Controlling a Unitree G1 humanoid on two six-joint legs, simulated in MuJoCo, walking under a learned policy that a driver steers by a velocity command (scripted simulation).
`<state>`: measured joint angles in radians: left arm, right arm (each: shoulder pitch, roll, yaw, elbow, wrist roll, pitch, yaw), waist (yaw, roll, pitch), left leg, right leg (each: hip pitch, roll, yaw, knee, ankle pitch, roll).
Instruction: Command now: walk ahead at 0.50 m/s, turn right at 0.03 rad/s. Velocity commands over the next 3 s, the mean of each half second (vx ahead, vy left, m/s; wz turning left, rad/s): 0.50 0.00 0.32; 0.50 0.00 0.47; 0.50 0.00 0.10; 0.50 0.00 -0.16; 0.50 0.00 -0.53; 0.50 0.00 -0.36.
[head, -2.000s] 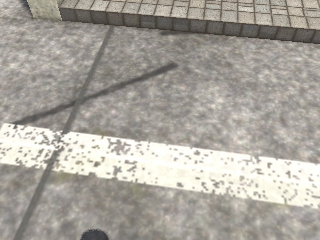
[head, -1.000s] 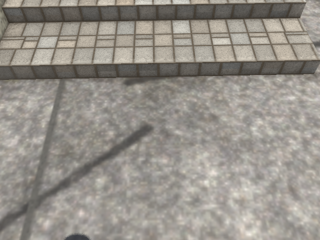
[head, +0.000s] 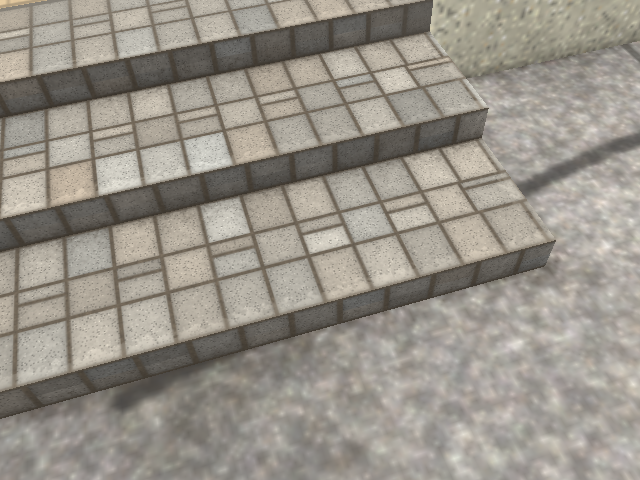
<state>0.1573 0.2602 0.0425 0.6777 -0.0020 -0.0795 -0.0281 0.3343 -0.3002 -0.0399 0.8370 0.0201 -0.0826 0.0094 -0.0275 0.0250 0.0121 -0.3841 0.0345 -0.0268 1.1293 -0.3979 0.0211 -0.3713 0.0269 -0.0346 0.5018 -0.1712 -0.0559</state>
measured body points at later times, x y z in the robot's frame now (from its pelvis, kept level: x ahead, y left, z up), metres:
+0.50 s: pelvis +0.27 +0.07 -0.01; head +0.31 +0.08 +0.43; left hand +0.26 +0.36 -0.14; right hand +0.51 -0.15 -0.10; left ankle +0.34 +0.16 -0.73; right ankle +0.11 -0.10 -0.65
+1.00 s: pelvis +0.55 +0.10 +0.00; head +0.56 +0.10 +0.45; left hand +0.57 +0.41 -0.09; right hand +0.75 -0.10 -0.12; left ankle +0.38 +0.17 -0.64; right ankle +0.64 +0.04 -0.73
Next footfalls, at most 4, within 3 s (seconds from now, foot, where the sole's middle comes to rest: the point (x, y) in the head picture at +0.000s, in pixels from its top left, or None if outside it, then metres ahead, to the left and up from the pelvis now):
0.42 left None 0.38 0.17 -0.77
0.90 right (311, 388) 0.68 0.06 -0.77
1.44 left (138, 300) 0.86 0.44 -0.67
2.04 right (171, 143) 1.27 0.40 -0.56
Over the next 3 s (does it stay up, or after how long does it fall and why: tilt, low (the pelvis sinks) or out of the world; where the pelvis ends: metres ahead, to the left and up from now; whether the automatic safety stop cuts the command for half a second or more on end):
stays up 1.62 0.59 0.33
